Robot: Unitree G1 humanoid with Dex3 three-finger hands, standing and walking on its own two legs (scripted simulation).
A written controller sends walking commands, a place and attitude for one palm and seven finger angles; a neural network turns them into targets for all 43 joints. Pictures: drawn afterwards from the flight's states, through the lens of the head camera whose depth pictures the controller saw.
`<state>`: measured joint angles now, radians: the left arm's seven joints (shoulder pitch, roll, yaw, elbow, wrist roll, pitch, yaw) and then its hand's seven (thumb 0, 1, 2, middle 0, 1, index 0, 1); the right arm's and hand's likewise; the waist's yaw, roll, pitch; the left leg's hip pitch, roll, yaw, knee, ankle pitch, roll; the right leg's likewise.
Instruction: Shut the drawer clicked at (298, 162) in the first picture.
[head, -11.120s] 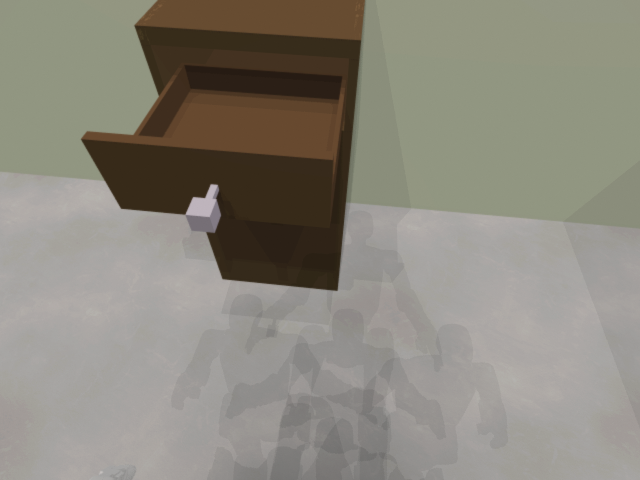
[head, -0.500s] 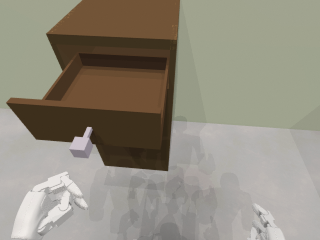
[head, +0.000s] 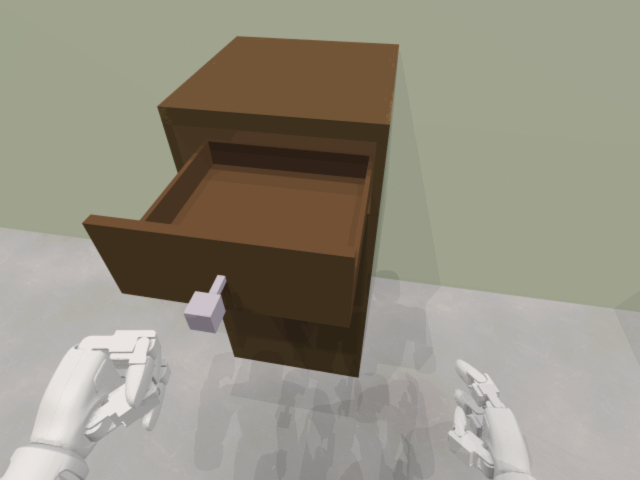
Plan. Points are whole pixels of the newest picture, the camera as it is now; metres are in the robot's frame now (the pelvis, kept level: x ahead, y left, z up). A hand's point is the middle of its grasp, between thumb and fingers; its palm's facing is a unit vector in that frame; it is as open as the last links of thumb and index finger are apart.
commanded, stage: raise the hand and make a fist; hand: left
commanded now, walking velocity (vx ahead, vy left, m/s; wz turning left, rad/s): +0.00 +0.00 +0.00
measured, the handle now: (211, 300) +0.33 +0.21 +0.04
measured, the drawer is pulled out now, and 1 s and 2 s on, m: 0.29 0.29 0.29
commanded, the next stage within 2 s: bring the fist close to the handle in 0.42 s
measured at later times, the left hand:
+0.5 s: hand (156, 393) +0.16 +0.18 +0.14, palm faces +0.05 -0.99 -0.14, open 3.3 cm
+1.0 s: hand (174, 377) +0.20 +0.19 +0.09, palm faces +0.02 -1.00 -0.06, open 3.3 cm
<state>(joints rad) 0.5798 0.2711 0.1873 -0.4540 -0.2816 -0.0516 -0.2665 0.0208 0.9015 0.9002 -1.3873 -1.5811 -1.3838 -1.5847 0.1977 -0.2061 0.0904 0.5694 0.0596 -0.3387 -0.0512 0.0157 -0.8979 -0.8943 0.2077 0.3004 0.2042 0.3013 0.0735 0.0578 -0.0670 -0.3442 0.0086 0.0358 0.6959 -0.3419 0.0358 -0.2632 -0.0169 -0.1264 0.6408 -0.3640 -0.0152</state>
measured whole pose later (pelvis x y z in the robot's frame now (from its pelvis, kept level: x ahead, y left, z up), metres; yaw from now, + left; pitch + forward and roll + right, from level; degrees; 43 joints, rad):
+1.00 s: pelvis +0.01 -0.02 +0.00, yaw -1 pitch +1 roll -1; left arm 0.46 0.25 0.28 -0.11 -0.32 -0.17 -0.36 0.02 0.90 0.90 -1.40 -1.60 -1.40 -1.60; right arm 0.23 -0.27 0.02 0.66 0.05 -0.39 -0.08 0.02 -0.90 -0.89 0.20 0.30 0.20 0.30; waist 0.03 0.04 -0.04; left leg -0.35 0.03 0.05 0.65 -0.33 0.01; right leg -0.29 0.01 -0.11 0.62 -0.36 -0.04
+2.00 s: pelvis +0.00 -0.03 -0.02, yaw -1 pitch +8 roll +0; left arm 0.31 0.25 0.19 0.04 -0.28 -0.31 -0.28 0.02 0.90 0.90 -1.40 -1.60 -1.40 -1.60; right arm 0.24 -0.26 0.03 0.58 0.04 -0.24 -0.05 0.02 -0.90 -0.89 0.21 0.30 0.20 0.30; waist -0.01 0.05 -0.08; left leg -0.60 0.03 0.03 0.86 -0.40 0.00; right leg -0.54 0.00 -0.13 0.84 -0.45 -0.05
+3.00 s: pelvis -0.01 -0.01 -0.02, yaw -1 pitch +10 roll -1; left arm -0.26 0.29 0.22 0.55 -0.23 -0.31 -0.28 -0.03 0.86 0.94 -1.40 -1.60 -1.40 -1.60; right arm 0.29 -0.27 0.04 0.63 0.04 -0.16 -0.05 0.01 -0.90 -0.89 0.21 0.30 0.20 0.30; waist -0.04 0.03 -0.06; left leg -0.64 0.02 0.05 0.84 -0.37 0.03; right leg -0.59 -0.02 -0.10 0.83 -0.41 -0.03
